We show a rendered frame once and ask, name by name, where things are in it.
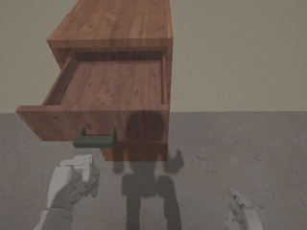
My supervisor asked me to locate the drawer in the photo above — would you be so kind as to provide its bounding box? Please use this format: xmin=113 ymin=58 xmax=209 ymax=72
xmin=15 ymin=49 xmax=169 ymax=142

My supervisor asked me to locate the right robot hand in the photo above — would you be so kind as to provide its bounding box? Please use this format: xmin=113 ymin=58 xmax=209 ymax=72
xmin=224 ymin=187 xmax=264 ymax=230

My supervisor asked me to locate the left robot forearm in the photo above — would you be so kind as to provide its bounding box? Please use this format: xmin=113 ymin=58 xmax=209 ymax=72
xmin=34 ymin=208 xmax=74 ymax=230

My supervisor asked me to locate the cabinet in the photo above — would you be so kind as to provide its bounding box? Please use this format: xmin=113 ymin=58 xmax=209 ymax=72
xmin=46 ymin=0 xmax=174 ymax=162

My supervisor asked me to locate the handle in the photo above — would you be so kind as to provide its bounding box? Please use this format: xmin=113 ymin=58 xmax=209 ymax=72
xmin=72 ymin=126 xmax=116 ymax=149

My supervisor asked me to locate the left robot hand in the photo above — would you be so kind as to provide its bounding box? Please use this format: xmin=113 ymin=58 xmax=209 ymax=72
xmin=46 ymin=154 xmax=100 ymax=213

